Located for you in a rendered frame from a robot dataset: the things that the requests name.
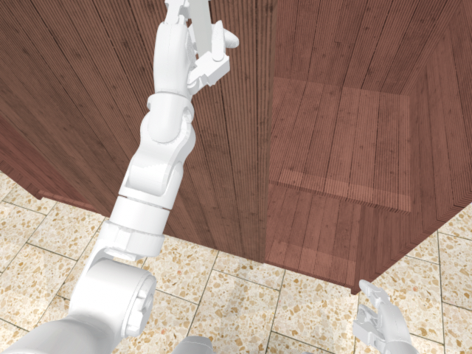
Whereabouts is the robot left upper arm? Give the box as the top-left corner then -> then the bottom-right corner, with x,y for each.
0,257 -> 157,354

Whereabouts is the right robot hand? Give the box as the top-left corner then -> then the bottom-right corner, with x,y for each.
353,280 -> 412,354

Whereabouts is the wardrobe door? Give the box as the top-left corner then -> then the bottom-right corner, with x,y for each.
0,115 -> 90,204
0,0 -> 277,264

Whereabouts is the left robot thigh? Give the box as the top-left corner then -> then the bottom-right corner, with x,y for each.
171,336 -> 216,354

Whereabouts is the left robot hand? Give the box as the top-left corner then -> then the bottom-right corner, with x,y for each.
153,0 -> 239,102

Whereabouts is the robot left forearm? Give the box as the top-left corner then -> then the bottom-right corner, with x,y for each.
69,92 -> 195,312

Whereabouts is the handle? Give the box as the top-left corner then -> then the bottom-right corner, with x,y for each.
188,0 -> 216,85

